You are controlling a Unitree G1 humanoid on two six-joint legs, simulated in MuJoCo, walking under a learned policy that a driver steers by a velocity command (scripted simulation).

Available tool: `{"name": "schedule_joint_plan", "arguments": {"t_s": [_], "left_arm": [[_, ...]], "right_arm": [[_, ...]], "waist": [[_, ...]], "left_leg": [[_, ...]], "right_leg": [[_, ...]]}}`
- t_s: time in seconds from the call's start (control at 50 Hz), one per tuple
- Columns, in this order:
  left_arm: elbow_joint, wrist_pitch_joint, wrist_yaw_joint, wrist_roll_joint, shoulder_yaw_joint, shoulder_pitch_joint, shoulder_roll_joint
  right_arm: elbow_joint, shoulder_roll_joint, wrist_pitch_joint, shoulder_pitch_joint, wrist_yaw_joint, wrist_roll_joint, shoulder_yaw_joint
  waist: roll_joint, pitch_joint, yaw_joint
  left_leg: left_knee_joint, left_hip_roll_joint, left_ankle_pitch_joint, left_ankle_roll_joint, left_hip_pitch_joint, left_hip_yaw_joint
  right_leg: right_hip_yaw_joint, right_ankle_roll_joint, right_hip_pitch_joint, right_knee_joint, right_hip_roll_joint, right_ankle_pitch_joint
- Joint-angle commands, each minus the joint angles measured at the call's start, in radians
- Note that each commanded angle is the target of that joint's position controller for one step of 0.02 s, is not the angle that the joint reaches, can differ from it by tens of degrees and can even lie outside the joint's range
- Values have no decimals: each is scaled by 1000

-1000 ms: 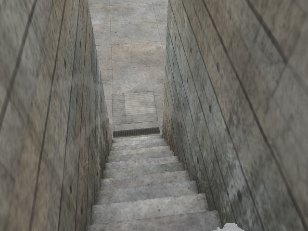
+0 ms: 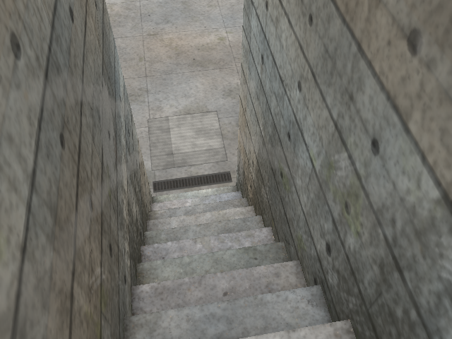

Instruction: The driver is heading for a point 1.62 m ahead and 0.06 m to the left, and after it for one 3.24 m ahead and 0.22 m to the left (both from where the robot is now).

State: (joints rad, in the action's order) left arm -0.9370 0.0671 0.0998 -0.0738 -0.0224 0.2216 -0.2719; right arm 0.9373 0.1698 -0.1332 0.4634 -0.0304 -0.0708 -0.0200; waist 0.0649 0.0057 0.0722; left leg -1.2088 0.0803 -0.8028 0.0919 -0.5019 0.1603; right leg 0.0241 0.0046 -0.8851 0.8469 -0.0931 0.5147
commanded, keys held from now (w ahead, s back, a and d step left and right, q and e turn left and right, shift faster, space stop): no key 1.00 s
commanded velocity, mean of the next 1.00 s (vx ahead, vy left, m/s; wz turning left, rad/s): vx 0.04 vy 0.00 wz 0.00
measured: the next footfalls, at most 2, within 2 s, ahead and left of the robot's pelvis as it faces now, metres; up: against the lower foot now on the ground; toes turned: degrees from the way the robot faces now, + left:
right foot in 0.12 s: +0.20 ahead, -0.12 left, -0.22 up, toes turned -5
left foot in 0.44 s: +0.18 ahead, +0.12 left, -0.22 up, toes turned +4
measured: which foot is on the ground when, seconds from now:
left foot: down 0.00-0.12, up 0.14-0.42, down 0.44-1.00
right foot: up 0.00-0.10, down 0.12-1.00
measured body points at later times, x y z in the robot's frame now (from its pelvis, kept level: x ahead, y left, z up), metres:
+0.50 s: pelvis +0.13 -0.01 -0.16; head +0.17 +0.01 +0.29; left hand +0.21 +0.22 -0.31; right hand +0.21 -0.23 -0.28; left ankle +0.14 +0.12 -0.85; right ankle +0.16 -0.11 -0.85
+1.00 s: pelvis +0.17 +0.02 -0.13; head +0.21 +0.02 +0.32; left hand +0.25 +0.28 -0.27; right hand +0.30 -0.22 -0.24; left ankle +0.14 +0.12 -0.85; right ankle +0.16 -0.11 -0.85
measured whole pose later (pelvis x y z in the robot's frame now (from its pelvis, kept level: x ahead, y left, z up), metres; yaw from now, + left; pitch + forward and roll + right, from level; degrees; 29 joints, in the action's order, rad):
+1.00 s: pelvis +0.17 +0.02 -0.13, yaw +0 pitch +1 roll +1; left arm -0.97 0.09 0.07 0.02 -0.01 0.21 -0.28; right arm 0.74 0.25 -0.08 0.22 -0.12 -0.01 0.02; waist 0.02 -0.05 0.00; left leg -0.66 0.01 -0.40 0.02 -0.28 0.09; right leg -0.04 0.04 -0.34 0.71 -0.08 -0.39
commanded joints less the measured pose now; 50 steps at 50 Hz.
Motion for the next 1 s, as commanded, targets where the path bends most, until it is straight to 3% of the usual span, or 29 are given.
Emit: {"name": "schedule_joint_plan", "arguments": {"t_s": [0.02,0.06,0.08,0.1,0.12,0.14,0.16,0.18,0.2,0.22,0.24,0.28,0.3,0.32,0.34,0.36,0.42,0.44,0.46,0.48,0.5,0.52,0.54,0.56,0.6,0.66,0.76,0.82,1.0], "left_arm": [[23,-31,-10,7,-3,-7,-64],[-12,-29,-2,-25,0,192,-63],[-12,-18,-9,3,17,181,-101],[-4,-13,-14,52,44,178,-131],[-82,-8,-27,48,74,490,-181],[-64,-6,-21,38,105,577,-288],[-14,4,8,34,91,503,-249],[-18,16,3,1,99,492,-232],[14,26,-11,-40,86,367,-186],[32,25,-4,-30,70,247,-193],[45,26,3,11,53,153,-189],[10,55,-54,32,10,191,-83],[-16,65,-71,25,2,238,-77],[35,80,-85,22,-7,138,-84],[50,90,-91,20,-5,63,-134],[58,89,-78,45,-25,23,-98],[48,64,-14,106,-26,-39,-135],[19,50,22,116,-37,26,-93],[7,39,11,113,6,260,-108],[7,30,-3,107,12,291,-96],[42,30,-4,94,8,192,-70],[54,29,-4,107,18,81,-64],[40,31,-9,109,21,92,-64],[27,32,-16,119,24,100,-77],[23,35,-24,108,28,78,-77],[32,34,-21,106,39,21,-104],[10,35,-28,112,31,49,-103],[13,33,-30,103,32,16,-116],[-4,32,-38,91,37,42,-128]], "right_arm": [[-27,136,42,77,-2,27,21],[-41,201,39,-30,-25,7,29],[-65,162,40,-97,-25,23,29],[-70,207,52,-96,-30,60,37],[-32,275,51,-99,-79,-41,56],[-20,152,40,110,-118,22,50],[-96,137,46,91,-115,48,39],[-178,123,58,-99,-81,62,26],[-214,61,60,-119,-75,59,-1],[-194,5,75,25,-84,78,-30],[-187,-59,82,120,-105,90,-56],[-219,-35,105,95,-108,35,-53],[-255,-24,106,45,-108,27,-49],[-208,38,117,51,-122,21,-21],[-203,38,123,63,-128,11,-14],[-171,17,119,104,-121,38,-12],[-168,10,73,89,-113,57,16],[-154,-8,51,103,-102,68,11],[-201,86,32,-62,-87,73,20],[-217,101,30,-139,-96,71,29],[-229,90,33,-193,-110,82,28],[-232,101,32,-196,-117,97,46],[-228,122,38,-220,-126,115,50],[-230,134,44,-208,-126,104,57],[-219,117,38,-162,-118,75,46],[-231,157,23,-139,-98,64,56],[-233,153,38,-135,-88,64,54],[-252,197,34,-177,-84,60,70],[-245,182,40,-217,-91,56,68]], "waist": [[-39,-94,-7],[-101,-75,-99],[-10,-72,-95],[63,-37,-100],[-20,80,-196],[389,342,-169],[301,409,-168],[75,327,-193],[-56,243,-118],[-96,141,2],[-22,65,99],[-38,9,58],[-47,23,23],[-150,10,13],[-93,8,31],[-71,18,48],[10,99,63],[-49,130,64],[-234,183,-134],[-209,166,-171],[-181,90,-154],[-118,-4,-108],[-124,-47,-132],[-104,-72,-121],[-121,-1,-106],[-112,57,-81],[-83,29,-68],[-61,39,-68],[-52,27,-71]], "left_leg": [[205,-262,520,114,30,-419],[56,-261,674,101,-39,-440],[23,-238,730,46,1,-438],[-83,-196,753,34,11,-388],[-333,-182,912,50,-217,-389],[-911,11,319,-87,-428,-197],[-1195,19,-256,-130,-757,-123],[-1126,-24,-239,-148,-867,-159],[-976,-97,-10,-137,-838,-221],[-875,-159,196,-171,-659,-259],[-847,-179,308,-219,-496,-269],[-678,-209,516,-232,-399,-239],[-644,-209,510,-234,-429,-212],[-440,-231,833,-229,-340,-211],[-287,-227,957,-232,-214,-179],[-81,-205,887,-259,-45,-120],[332,-121,585,-280,214,-74],[493,-161,805,-249,270,-127],[552,-172,948,-153,236,-189],[586,-161,817,-108,280,-189],[614,-146,517,-104,167,-200],[685,-149,326,-119,75,-234],[679,-153,311,-116,22,-252],[664,-154,375,-118,32,-228],[610,-148,627,-122,110,-185],[577,-149,854,-143,202,-167],[614,-139,760,-148,252,-159],[620,-130,812,-141,277,-153],[654,-124,782,-121,309,-161]], "right_leg": [[30,0,95,-314,-22,41],[10,11,297,-211,3,-10],[20,1,350,-399,-18,-93],[-89,-9,531,-673,23,-130],[-93,-41,997,-369,54,-62],[42,-310,1368,-233,-156,671],[215,-401,1509,-153,-301,765],[257,-371,1414,-150,-321,717],[187,-277,1193,-166,-305,490],[203,-259,824,-262,-306,288],[203,-286,503,-318,-334,334],[117,-223,221,-358,-208,-312],[131,-191,234,-330,-164,-464],[81,-183,153,-306,-138,-597],[49,-155,68,-288,-98,-668],[20,-116,-28,-338,-51,-787],[63,-17,161,-256,-69,-808],[105,16,281,-151,-73,-703],[-1,37,421,-106,-17,-793],[-14,39,398,-122,6,-898],[-62,61,440,-173,22,-970],[-73,42,449,-145,36,-988],[-74,55,478,-170,30,-934],[-57,47,471,-181,32,-877],[-47,24,505,-189,28,-719],[-40,1,527,-185,20,-576],[-41,15,527,-218,6,-597],[-44,23,527,-214,3,-568],[-44,31,550,-218,-10,-592]]}}
Over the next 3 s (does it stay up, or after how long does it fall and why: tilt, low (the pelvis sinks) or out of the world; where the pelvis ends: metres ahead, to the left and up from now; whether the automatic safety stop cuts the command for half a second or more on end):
stays up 1.10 -0.05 -1.03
